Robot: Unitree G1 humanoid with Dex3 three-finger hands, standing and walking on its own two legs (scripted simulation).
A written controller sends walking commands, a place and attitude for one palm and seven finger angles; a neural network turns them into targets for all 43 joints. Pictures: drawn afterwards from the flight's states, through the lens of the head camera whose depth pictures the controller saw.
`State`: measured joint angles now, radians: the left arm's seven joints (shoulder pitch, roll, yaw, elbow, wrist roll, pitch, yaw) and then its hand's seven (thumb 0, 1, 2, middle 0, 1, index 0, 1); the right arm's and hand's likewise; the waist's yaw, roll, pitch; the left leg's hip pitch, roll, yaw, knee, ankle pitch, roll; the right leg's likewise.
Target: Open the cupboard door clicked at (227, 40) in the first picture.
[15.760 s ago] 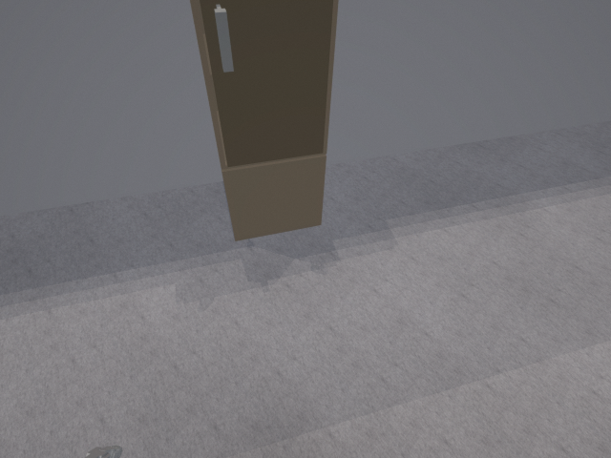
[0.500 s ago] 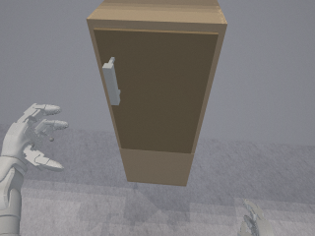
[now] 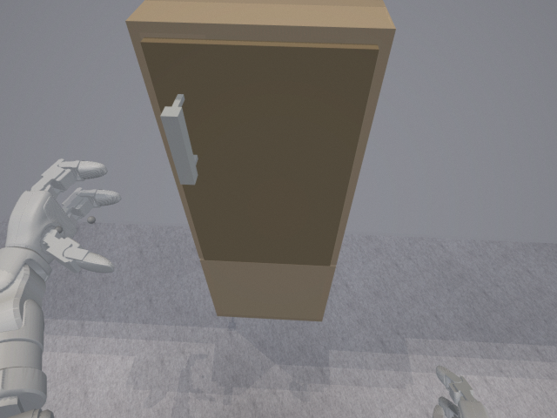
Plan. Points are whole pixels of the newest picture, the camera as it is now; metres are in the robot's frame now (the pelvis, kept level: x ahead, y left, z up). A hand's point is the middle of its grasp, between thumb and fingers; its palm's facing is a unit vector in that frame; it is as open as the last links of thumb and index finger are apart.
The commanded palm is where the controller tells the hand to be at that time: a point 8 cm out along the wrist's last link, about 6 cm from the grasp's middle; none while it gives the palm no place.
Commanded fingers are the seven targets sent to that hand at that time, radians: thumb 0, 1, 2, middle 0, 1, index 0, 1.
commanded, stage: move the hooked fingers beside the handle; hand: left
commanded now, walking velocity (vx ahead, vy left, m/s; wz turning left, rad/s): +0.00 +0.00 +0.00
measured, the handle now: (184, 140) +0.53 +0.21 +0.11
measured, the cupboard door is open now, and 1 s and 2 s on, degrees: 0 0 0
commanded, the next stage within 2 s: none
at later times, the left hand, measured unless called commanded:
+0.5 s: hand (107, 191) +0.38 +0.28 +0.13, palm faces +0.05 -1.00 +0.02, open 14.0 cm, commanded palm +0.37 +0.33 +0.12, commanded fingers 0.00 -0.50 0.30 -0.30 -1.20 -0.30 -1.20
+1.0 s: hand (130, 160) +0.46 +0.27 +0.12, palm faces +0.04 -1.00 +0.02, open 14.0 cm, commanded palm +0.44 +0.32 +0.12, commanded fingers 0.00 -0.50 0.30 -0.30 -1.20 -0.30 -1.20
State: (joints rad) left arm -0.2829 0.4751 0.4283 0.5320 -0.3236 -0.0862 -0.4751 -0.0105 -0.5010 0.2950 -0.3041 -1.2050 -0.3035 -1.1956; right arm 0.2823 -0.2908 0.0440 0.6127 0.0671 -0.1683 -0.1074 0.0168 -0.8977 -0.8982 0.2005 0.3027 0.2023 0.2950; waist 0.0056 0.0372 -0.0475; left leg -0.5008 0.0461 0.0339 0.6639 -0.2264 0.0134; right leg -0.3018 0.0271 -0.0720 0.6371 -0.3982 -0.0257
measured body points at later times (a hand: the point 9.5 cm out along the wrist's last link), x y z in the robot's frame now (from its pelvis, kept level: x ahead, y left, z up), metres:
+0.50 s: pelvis +0.00 +0.01 +0.00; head +0.03 +0.02 +0.44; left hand +0.38 +0.33 +0.13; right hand +0.11 -0.25 -0.10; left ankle +0.07 +0.11 -0.72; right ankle -0.04 -0.10 -0.72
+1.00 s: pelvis +0.00 +0.02 -0.01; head +0.07 +0.03 +0.43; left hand +0.45 +0.33 +0.12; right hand +0.02 -0.27 -0.12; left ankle +0.07 +0.11 -0.72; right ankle -0.04 -0.10 -0.72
